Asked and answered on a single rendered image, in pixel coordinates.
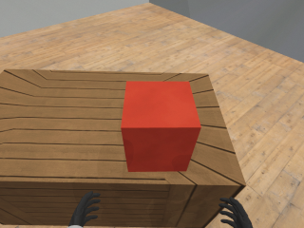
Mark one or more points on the carton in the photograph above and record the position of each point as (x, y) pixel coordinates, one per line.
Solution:
(160, 126)

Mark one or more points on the left robot hand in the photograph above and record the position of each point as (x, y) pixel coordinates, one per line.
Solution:
(79, 216)

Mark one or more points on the pedestal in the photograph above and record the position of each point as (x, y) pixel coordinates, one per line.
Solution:
(61, 137)

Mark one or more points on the right robot hand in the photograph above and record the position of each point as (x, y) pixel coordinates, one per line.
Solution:
(239, 216)

